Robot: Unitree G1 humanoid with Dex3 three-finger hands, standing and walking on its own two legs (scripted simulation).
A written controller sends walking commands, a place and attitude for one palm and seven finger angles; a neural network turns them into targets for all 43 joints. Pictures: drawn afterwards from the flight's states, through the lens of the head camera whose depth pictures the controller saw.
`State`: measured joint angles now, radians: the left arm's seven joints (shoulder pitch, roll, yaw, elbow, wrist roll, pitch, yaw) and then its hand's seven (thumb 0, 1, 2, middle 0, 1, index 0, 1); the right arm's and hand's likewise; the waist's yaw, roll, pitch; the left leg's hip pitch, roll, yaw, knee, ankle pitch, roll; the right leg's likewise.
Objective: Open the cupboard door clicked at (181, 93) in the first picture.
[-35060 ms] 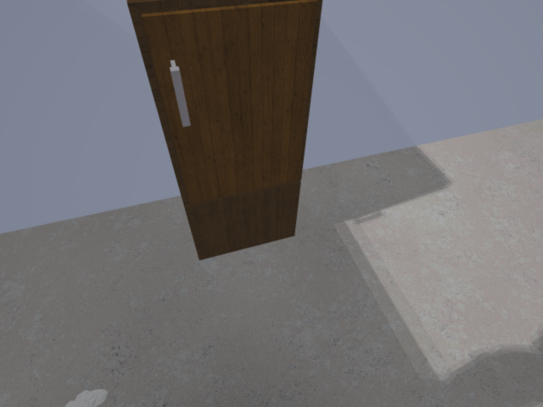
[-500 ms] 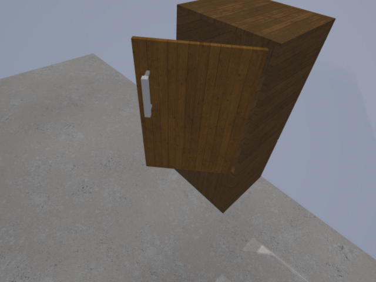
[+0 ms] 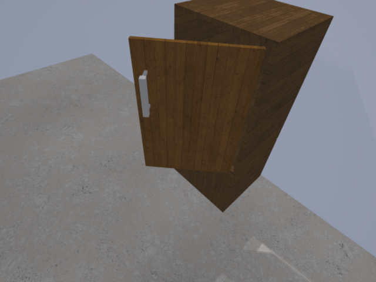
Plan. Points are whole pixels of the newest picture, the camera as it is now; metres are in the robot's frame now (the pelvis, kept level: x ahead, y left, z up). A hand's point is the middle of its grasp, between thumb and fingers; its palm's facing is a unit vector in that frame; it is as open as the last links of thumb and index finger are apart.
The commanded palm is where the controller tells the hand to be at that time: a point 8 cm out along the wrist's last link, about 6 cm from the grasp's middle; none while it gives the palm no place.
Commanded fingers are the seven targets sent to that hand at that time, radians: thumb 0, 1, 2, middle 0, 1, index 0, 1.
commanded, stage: shuffle to correct the standing spot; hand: left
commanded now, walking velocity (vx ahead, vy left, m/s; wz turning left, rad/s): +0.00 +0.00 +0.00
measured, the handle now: (145, 94) +0.66 +0.19 +0.04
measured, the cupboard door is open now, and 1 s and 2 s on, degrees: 42 42 42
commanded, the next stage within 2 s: come to a stop and stand still in 0.74 s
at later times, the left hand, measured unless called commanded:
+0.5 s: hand out of the picture -0.01 +0.17 -0.20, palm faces +0.03 -1.00 -0.08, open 7.4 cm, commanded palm none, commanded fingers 0.00 0.90 0.90 -0.20 -0.30 -0.20 -0.30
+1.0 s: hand (129, 257) +0.22 +0.16 -0.17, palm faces -0.06 -1.00 -0.07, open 7.3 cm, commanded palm none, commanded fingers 0.00 0.90 0.90 -0.20 -0.30 -0.20 -0.30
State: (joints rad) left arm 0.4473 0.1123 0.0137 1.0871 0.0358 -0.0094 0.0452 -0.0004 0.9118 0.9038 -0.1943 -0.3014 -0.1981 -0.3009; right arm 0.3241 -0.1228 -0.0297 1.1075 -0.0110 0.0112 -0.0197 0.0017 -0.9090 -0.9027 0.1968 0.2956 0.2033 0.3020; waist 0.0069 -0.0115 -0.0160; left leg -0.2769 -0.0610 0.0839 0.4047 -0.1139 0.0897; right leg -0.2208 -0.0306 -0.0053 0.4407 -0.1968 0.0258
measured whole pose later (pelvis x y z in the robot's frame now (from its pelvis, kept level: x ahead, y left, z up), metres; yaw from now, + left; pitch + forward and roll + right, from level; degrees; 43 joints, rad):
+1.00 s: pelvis +0.12 +0.02 +0.01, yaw -2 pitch +0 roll -3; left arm 0.12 0.14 0.05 1.02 0.02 0.03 0.01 0.00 0.92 0.90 -0.19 -0.30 -0.19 -0.30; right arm 0.53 -0.01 0.01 1.18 -0.03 -0.06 -0.06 0.00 -0.91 -0.90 0.20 0.30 0.21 0.30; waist -0.08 -0.05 0.06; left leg -0.05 -0.04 0.08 0.31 -0.26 0.10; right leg -0.57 -0.07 -0.05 0.89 -0.15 0.01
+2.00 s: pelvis +0.12 +0.05 +0.00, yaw -1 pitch -1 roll +0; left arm 0.30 0.15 0.01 1.03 0.02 0.00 0.02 0.01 0.93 0.90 -0.20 -0.30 -0.20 -0.30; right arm 0.31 -0.18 0.00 1.05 -0.02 0.00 -0.03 0.00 -0.91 -0.90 0.20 0.30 0.20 0.30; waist 0.00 0.01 0.03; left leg -0.21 0.01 0.03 0.51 -0.27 0.01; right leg -0.22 0.06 -0.05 0.50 -0.26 -0.07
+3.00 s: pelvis +0.09 +0.05 -0.08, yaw +2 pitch +11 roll -1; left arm 0.40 0.22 0.18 0.07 -0.27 -0.46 -0.31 0.01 0.49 0.73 -0.23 -0.57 -0.23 -0.56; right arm 0.15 -0.26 -0.01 0.48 0.02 -0.22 -0.05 0.01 -0.91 -0.90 0.20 0.30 0.20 0.30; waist 0.05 -0.01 -0.12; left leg -0.80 -0.01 -0.03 1.13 -0.53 0.01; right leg -0.79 0.02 -0.12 1.09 -0.51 -0.07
